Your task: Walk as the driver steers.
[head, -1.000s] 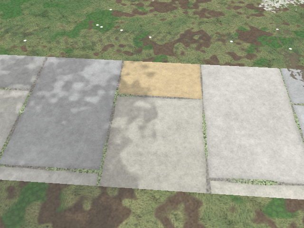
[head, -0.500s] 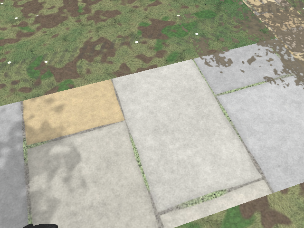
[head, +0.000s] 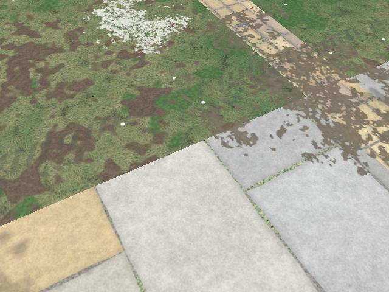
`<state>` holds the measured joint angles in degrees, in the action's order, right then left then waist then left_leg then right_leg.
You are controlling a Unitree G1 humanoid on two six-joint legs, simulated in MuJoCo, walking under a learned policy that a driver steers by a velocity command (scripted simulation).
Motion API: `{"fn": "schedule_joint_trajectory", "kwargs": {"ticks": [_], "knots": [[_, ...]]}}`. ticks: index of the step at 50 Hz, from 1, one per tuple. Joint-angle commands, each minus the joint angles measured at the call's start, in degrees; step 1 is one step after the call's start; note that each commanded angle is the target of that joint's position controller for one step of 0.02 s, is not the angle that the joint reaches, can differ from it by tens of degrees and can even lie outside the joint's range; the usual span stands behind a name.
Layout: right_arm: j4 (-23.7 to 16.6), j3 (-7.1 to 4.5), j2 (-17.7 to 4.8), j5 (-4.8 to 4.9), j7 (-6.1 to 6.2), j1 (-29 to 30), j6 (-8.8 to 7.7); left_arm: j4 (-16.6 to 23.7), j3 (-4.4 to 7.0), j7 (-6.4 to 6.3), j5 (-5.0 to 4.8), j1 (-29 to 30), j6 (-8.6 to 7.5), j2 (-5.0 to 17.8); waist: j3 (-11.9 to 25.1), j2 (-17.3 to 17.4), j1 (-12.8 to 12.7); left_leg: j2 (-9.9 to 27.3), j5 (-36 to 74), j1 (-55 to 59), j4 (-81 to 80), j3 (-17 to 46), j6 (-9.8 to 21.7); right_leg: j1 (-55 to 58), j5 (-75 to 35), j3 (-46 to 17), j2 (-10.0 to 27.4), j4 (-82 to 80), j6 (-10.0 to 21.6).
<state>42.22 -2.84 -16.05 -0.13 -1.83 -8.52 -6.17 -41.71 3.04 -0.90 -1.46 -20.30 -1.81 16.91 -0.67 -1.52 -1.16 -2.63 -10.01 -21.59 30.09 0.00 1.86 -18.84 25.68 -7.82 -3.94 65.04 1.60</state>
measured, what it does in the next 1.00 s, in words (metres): walks ahead: right foot, then left foot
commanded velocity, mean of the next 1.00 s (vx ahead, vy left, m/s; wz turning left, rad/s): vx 0.14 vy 0.00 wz -0.06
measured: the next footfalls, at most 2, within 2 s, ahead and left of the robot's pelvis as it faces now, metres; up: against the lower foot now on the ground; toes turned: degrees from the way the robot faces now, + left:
right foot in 0.34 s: +0.30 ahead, -0.13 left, +0.00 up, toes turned +0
left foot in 0.62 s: +0.25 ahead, +0.12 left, +0.00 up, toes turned -1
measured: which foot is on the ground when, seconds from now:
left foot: down 0.00-0.34, up 0.36-0.60, down 0.62-1.00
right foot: up 0.00-0.32, down 0.34-1.00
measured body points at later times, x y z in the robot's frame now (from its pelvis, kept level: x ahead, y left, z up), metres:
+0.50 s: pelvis +0.18 -0.03 +0.00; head +0.21 -0.05 +0.45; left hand +0.37 +0.20 -0.09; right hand +0.26 -0.31 -0.13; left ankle +0.14 +0.12 -0.69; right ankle +0.26 -0.13 -0.73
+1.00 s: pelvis +0.24 +0.00 +0.01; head +0.25 +0.00 +0.46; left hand +0.34 +0.26 -0.13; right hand +0.30 -0.26 -0.13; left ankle +0.21 +0.12 -0.73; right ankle +0.26 -0.13 -0.73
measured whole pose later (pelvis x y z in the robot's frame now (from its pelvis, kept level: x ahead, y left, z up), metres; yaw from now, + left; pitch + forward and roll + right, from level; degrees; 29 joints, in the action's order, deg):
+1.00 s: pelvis +0.24 +0.00 +0.01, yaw -2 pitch -1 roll +0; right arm 55.1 -0.6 -13.2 -0.3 1.5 -12.5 -0.6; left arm -55.6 2.6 -1.5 0.1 -8.7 0.7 13.6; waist -2.1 0.2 0.4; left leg 1.1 -18.6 -9.5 29.5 0.1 -0.7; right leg -14.5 13.1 -1.6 -0.3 28.9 -0.5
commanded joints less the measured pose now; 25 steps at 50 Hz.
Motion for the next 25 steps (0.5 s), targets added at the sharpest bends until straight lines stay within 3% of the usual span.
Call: {"fn": "schedule_joint_trajectory", "kwargs": {"ticks": [1, 3, 5, 7, 9, 12, 14, 16, 17, 18, 19, 20, 21, 22, 25], "knots": [[-1.1, -1.39, -5.8, -0.59, 0.52, -5.3, 0.22, 6.6, 1.70, 0.19, 0.99, 5.6, -1.73, 6.7, 0.0, 6.1, 3.1, 16.9, -6.6, 17.6, -17.1, 23.8, 10.1, -21.8, -6.2, -0.2, 7.5, 2.3, -0.1], [-0.5, -1.06, -5.1, -0.40, 0.63, -5.0, -0.01, 6.0, 1.25, 0.53, 0.85, 4.4, -1.69, 4.4, 0.0, 7.8, 1.7, 14.9, 5.0, 14.5, -18.5, 18.5, 10.3, -18.3, -7.2, 1.9, 8.4, -2.3, -0.7], [0.5, -1.38, -6.8, -0.14, 0.79, -5.3, -0.17, 6.4, 0.57, 0.38, 1.59, 5.7, -1.58, 2.5, 0.1, 6.9, 1.2, 15.2, 25.7, 13.2, -17.9, 13.0, 11.4, -16.8, -7.4, 3.9, 8.1, -8.8, -2.2], [1.4, -1.74, -8.5, 0.10, 1.19, -5.1, 0.38, 6.6, -0.23, 0.51, 1.99, 7.5, -1.79, 0.9, 1.8, 6.6, 1.5, 13.9, 35.9, 12.4, -16.8, 7.6, 10.7, -13.0, -13.4, 5.5, 7.6, -16.8, -3.0], [2.4, -1.78, -9.2, 0.48, 1.55, -6.2, 1.20, 6.4, -0.40, 0.90, 1.60, 10.1, -1.88, 0.7, 3.2, 7.2, 2.7, 12.2, 37.2, 12.1, -16.4, 4.2, 9.1, -8.5, -21.8, 6.8, 6.1, -24.0, -3.1], [4.1, -1.55, -9.2, 0.93, 1.79, -8.6, 2.16, 7.1, -0.04, 1.53, 1.43, 14.1, -1.83, 1.7, 3.6, 7.4, 3.9, 12.7, 32.8, 14.7, -14.3, 4.2, 7.9, -5.5, -26.9, 6.2, 4.7, -31.0, -2.3], [4.6, -1.61, -9.7, 1.27, 1.92, -8.1, 2.66, 7.3, 0.50, 1.84, 1.74, 14.5, -1.98, 3.0, 3.6, 7.4, 2.9, 13.6, 30.2, 15.8, -11.3, 5.5, 6.9, -3.1, -26.2, 5.7, 4.4, -34.7, -0.8], [4.9, -1.21, -8.7, 1.34, 2.02, -7.7, 2.86, 5.5, 1.44, 1.55, 2.49, 10.1, -2.14, 4.7, 5.2, 5.6, 0.3, 11.0, 27.8, 14.7, -4.6, 4.9, 4.4, 6.1, -32.8, 6.4, 3.6, -41.5, 1.6], [4.7, -0.49, -6.9, 0.10, 1.96, -9.3, 2.38, 5.3, 2.27, 0.95, 3.06, 7.0, -2.14, 8.3, 9.0, 1.4, -0.3, 7.9, 20.0, 10.7, 2.7, 2.8, 1.6, 15.1, -53.2, 1.2, 9.9, -39.9, 4.1], [5.0, 1.12, -2.6, -1.06, 1.66, -16.1, 1.86, 5.6, 1.91, 0.37, 4.22, 5.5, -1.43, 9.1, 15.9, -7.9, 2.0, 3.5, -3.9, -0.6, 14.9, 0.7, -2.2, 29.3, -70.7, -10.7, 21.8, -35.5, 12.9], [5.8, 1.41, -3.3, -0.50, 1.54, -16.5, 2.52, 4.7, 0.76, 0.61, 3.46, 3.8, -0.63, 4.4, 20.3, -11.2, 0.1, 3.1, -28.0, -2.8, 23.3, 3.5, -4.4, 29.3, -68.6, -16.6, 25.8, -37.3, 17.7], [5.5, 0.51, -6.5, 0.35, 1.46, -14.1, 3.52, 4.1, 0.05, 1.11, 2.27, 5.5, -0.22, 2.6, 16.7, -8.1, 0.2, 4.6, -30.8, -5.3, 26.2, 4.8, -5.1, 25.0, -56.2, -15.7, 23.4, -39.4, 16.3], [5.3, 0.14, -6.9, 0.66, 1.91, -11.4, 4.65, 3.9, 0.06, 1.39, 1.96, 8.4, -0.03, 2.8, 12.4, -5.5, 0.7, 5.6, -29.0, -7.1, 27.0, 4.3, -5.6, 20.4, -45.5, -13.8, 21.2, -41.7, 14.0], [5.0, -0.10, -6.9, 0.36, 2.55, -9.6, 5.80, 4.1, 0.12, 1.52, 2.05, 11.6, 0.04, 3.5, 8.9, -4.1, 1.3, 6.3, -26.0, -6.7, 25.4, 4.0, -6.1, 14.6, -38.3, -12.1, 19.9, -44.1, 12.6], [6.4, 0.05, -4.7, -0.17, 3.74, -11.3, 7.78, 3.8, 0.57, 1.30, 3.15, 18.1, 0.40, 4.5, 6.0, -6.9, 4.4, 6.0, -17.0, 4.6, 16.7, 2.0, -7.2, 0.6, -28.4, -5.0, 15.0, -48.2, 10.0]]}}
